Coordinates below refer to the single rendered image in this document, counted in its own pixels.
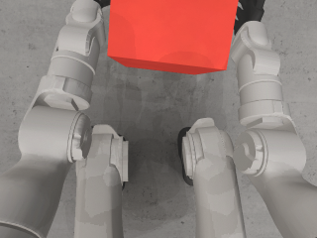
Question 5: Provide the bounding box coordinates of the carton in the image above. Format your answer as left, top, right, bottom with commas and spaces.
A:
107, 0, 239, 75

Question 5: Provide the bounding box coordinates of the robot right forearm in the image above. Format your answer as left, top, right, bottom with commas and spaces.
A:
229, 21, 307, 162

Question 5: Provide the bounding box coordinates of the right robot hand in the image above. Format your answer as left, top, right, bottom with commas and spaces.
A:
234, 0, 265, 36

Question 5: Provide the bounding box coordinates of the left robot upper arm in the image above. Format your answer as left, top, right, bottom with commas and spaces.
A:
0, 105, 92, 238

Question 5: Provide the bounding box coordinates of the right robot upper arm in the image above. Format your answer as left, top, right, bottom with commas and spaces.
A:
232, 128, 317, 238

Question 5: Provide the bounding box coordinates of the robot left forearm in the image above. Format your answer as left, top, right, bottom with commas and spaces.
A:
18, 0, 106, 152

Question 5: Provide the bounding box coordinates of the right robot foot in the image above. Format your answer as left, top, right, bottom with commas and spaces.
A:
177, 127, 193, 186

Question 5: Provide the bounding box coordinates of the right robot thigh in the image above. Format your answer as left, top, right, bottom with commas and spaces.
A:
182, 126, 247, 238

